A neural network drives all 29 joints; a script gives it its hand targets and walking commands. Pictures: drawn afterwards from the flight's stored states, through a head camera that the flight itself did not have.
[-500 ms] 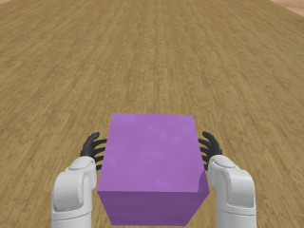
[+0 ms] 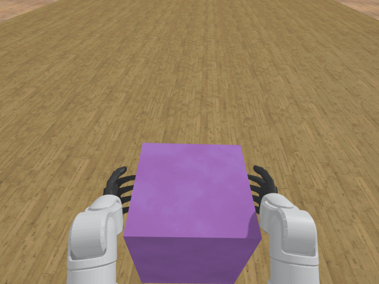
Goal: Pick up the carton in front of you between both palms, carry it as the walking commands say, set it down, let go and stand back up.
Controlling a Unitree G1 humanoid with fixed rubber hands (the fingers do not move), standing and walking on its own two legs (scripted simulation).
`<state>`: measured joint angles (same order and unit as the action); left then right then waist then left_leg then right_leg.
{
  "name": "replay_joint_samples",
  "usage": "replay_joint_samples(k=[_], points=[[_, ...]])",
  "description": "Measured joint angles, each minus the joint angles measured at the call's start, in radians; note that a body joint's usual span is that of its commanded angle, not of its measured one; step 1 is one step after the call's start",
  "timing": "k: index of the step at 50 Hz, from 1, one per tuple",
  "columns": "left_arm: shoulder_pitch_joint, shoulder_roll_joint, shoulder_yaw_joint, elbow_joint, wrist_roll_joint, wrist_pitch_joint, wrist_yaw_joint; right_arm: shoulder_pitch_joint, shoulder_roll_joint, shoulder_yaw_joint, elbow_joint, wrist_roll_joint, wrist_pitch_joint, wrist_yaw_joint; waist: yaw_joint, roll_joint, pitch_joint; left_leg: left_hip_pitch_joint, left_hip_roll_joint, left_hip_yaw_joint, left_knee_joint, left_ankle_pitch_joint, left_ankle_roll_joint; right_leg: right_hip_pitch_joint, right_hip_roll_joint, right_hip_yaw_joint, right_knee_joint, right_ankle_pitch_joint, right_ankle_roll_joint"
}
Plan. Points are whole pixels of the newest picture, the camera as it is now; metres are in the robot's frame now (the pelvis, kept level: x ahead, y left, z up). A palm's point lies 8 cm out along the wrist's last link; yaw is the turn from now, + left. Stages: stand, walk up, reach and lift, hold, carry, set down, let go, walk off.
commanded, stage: carry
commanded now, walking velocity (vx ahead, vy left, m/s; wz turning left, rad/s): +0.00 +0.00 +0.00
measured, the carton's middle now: (189, 215) +0.28 +0.00 +0.02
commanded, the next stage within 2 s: hold in 1.76 s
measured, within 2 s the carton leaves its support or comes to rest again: neither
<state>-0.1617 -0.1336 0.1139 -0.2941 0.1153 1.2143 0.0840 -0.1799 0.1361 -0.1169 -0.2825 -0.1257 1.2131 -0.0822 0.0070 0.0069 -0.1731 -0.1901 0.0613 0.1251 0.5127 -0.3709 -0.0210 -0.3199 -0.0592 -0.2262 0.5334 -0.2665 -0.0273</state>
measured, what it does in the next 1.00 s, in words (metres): stands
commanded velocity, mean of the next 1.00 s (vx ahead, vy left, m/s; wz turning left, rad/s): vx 0.00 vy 0.00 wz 0.00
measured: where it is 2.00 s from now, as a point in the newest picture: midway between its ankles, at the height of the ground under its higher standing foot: outside the picture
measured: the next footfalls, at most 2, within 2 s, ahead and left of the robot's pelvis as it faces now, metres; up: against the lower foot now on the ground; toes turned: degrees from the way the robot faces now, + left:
none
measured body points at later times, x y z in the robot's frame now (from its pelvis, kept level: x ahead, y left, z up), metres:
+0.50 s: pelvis -0.01 +0.01 +0.00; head -0.04 +0.01 +0.45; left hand +0.26 +0.16 +0.08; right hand +0.26 -0.14 +0.08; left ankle -0.08 +0.11 -0.73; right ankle +0.00 -0.09 -0.73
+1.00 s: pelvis -0.05 +0.01 +0.00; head -0.08 +0.01 +0.45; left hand +0.23 +0.16 +0.05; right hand +0.23 -0.14 +0.05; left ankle -0.08 +0.11 -0.73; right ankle +0.00 -0.09 -0.73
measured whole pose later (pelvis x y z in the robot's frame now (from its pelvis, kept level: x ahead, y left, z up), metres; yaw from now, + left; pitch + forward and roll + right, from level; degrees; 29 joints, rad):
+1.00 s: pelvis -0.05 +0.01 +0.00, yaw +0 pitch +2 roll +0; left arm -0.12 -0.13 0.10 -0.09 0.17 1.02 0.05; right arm -0.14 0.13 -0.11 -0.08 -0.18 1.01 -0.04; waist 0.00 0.01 -0.13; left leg -0.22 0.04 0.14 0.51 -0.32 0.01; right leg -0.34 -0.08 -0.21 0.50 -0.19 -0.03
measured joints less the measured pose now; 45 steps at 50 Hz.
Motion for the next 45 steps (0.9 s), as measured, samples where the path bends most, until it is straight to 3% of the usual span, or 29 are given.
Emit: replay_joint_samples(k=[13,30,45], points=[[0.0,0.0,-0.005,0.002,0.005,0.008,0.0,0.008,-0.001,-0.001,0.001,0.002,0.001,0.001,-0.005,0.001,0.03,0.0,-0.008,0.005,0.031,-0.041,0.015,-0.008,-0.013,0.008,0.044,-0.039,0.009],[0.006,0.001,-0.006,0.019,0.006,0.015,-0.001,0.014,-0.002,0.001,0.017,-0.002,0.01,0.001,-0.004,0.002,0.024,0.004,-0.016,0.007,0.008,0.002,0.024,0.005,-0.015,0.009,0.001,0.015,0.006],[0.035,0.004,-0.013,0.148,0.038,-0.124,-0.028,0.042,-0.006,0.008,0.144,-0.038,-0.129,0.028,-0.004,-0.002,0.039,-0.018,-0.022,0.012,-0.004,0.042,0.03,-0.009,-0.017,0.011,-0.029,0.065,-0.001]])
